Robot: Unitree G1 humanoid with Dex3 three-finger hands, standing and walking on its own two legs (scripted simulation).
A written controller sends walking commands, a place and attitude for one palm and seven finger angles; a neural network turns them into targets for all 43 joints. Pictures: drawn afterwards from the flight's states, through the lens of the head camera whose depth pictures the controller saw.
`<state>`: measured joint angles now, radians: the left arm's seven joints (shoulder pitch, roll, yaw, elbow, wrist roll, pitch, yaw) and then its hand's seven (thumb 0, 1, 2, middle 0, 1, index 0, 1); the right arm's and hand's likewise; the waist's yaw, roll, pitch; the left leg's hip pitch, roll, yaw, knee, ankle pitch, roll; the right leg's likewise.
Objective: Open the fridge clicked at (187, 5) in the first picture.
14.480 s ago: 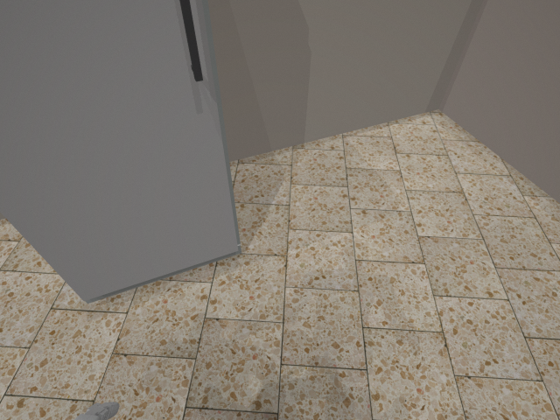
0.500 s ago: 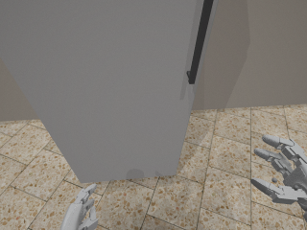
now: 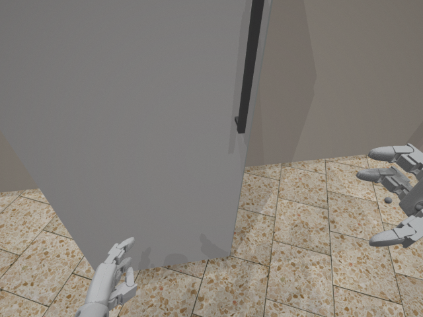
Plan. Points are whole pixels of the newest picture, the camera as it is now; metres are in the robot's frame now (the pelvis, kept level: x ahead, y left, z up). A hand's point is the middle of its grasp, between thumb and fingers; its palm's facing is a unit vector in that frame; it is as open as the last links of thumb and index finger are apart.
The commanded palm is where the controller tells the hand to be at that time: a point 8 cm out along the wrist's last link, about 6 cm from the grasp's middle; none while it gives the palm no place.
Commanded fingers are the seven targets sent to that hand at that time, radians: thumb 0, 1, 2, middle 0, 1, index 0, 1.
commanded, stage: raise the hand to about handle height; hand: right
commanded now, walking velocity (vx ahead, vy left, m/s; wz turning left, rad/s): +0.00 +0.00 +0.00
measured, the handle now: (247, 61) +0.54 -0.07 +0.27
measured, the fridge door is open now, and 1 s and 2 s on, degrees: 0 0 0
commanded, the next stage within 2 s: move the hooked fingers beside the handle in 0.80 s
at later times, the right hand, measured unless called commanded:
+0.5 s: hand (396, 155) +0.28 -0.26 +0.24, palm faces -0.06 +0.99 -0.12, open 13.9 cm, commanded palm +0.24 -0.30 +0.25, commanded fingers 0.00 0.50 -0.30 0.30 1.20 0.30 1.20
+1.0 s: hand (394, 157) +0.27 -0.26 +0.24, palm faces -0.04 +0.99 -0.12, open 13.9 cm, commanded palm +0.26 -0.29 +0.25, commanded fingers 0.00 0.50 -0.30 0.30 1.20 0.30 1.20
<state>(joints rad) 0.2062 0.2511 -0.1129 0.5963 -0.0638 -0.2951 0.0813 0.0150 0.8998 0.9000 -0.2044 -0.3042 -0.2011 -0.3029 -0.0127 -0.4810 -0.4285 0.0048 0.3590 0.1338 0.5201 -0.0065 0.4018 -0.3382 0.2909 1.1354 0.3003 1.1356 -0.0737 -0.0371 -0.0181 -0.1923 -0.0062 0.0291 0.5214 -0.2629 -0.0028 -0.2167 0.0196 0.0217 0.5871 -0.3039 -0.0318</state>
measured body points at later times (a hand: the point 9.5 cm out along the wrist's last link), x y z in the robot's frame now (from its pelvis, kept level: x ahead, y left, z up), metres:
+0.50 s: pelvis +0.00 +0.01 +0.00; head -0.03 +0.04 +0.45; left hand +0.20 +0.24 -0.05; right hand +0.28 -0.32 +0.24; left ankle +0.01 +0.13 -0.73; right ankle +0.01 -0.10 -0.73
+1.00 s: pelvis +0.00 +0.02 +0.00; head -0.04 +0.04 +0.45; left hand +0.20 +0.23 -0.05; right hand +0.27 -0.31 +0.25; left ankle +0.01 +0.13 -0.73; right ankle +0.01 -0.10 -0.73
